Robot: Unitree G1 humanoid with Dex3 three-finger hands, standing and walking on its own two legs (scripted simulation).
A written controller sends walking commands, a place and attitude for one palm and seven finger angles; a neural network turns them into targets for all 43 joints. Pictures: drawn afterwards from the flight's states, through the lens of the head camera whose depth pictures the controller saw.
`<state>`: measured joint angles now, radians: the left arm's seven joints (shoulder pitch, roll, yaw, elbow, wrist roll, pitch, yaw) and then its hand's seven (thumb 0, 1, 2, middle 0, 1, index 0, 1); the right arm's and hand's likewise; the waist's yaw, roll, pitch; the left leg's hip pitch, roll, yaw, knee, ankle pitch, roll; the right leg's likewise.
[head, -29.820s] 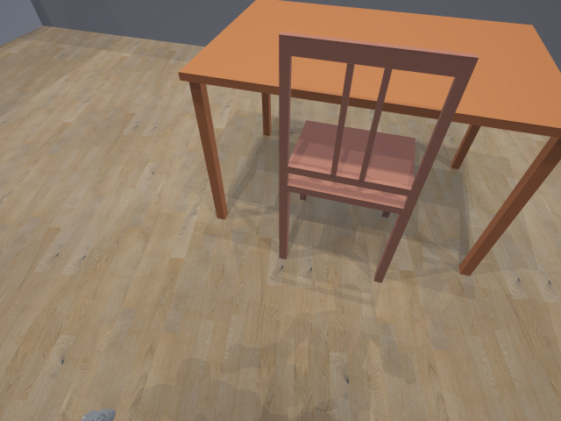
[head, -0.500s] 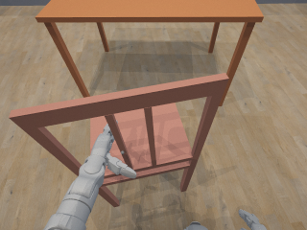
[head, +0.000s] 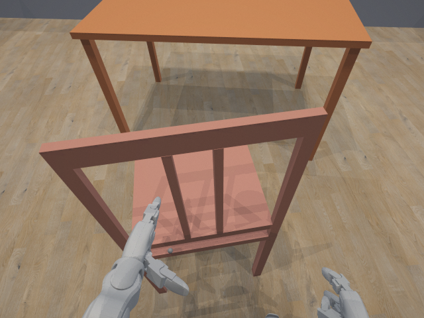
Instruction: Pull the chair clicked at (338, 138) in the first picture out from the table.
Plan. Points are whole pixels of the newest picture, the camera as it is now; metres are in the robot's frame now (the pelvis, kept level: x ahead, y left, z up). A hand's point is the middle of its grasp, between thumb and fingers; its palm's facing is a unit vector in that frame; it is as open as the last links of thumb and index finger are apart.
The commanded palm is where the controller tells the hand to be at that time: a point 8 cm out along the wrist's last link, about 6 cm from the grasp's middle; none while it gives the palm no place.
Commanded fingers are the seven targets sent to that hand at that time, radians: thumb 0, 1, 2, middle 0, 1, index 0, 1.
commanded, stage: draw the fingers out of the gap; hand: left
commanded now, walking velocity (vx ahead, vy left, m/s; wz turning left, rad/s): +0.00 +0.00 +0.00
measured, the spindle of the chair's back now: (179, 203) +0.36 +0.09 -0.03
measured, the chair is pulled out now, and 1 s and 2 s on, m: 0.62 0.62 0.62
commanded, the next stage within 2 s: draw the hand back to the body in 0.34 s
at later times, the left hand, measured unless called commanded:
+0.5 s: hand (166, 289) +0.18 +0.09 -0.01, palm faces -0.12 -0.98 -0.14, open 17.4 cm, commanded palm +0.17 +0.15 +0.01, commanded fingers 0.00 -0.55 0.20 0.00 0.00 0.00 0.00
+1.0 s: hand (102, 273) +0.18 +0.16 +0.10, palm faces +0.06 -0.99 -0.14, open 17.2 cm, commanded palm +0.14 +0.22 +0.10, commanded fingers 0.00 -0.26 0.34 -0.04 -0.06 -0.04 -0.06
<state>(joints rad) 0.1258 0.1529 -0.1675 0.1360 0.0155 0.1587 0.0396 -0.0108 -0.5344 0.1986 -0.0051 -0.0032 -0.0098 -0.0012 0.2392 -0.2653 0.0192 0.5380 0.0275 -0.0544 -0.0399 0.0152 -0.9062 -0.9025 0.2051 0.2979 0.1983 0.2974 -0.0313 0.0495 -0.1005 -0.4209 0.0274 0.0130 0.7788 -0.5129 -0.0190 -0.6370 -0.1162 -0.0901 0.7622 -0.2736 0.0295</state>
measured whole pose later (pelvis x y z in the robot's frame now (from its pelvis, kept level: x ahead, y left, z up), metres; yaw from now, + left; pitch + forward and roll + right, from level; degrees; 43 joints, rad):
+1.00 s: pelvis -0.02 -0.01 -0.01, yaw +1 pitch +7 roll -1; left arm 0.54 0.26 0.08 -0.37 -0.21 -0.17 -0.08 -0.01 -0.50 0.22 -0.01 -0.01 -0.02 -0.01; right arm 0.25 -0.24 0.01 0.56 0.07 -0.24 -0.08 0.02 -0.90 -0.90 0.21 0.30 0.20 0.30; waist 0.01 0.06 -0.10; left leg -0.47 0.04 -0.02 0.90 -0.56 -0.03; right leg -0.65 -0.11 -0.12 0.84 -0.30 0.02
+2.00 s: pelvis +0.02 +0.01 +0.03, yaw -1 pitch -2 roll -2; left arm 0.53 0.33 0.31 -0.46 -0.05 -0.04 0.16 0.01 0.88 0.89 -0.20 -0.30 -0.21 -0.30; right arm 0.21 -0.24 -0.01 0.67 0.02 -0.15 -0.07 0.02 -0.91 -0.90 0.20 0.30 0.20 0.30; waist 0.06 0.09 0.01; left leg 0.00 0.05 0.03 0.45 -0.40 -0.01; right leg -0.23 -0.07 -0.10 0.45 -0.18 0.05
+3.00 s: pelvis -0.08 +0.00 +0.02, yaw -2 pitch +0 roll +0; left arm 0.53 0.41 0.40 -0.54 -0.02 -0.13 0.19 0.02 0.89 0.90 -0.21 -0.30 -0.22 -0.30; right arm 0.23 -0.23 0.00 0.58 0.02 -0.09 -0.11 0.02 -0.90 -0.90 0.21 0.30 0.20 0.30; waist 0.01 0.00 0.04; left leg -0.27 0.03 0.03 0.57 -0.30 -0.01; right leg -0.44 -0.06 -0.04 0.46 -0.11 0.02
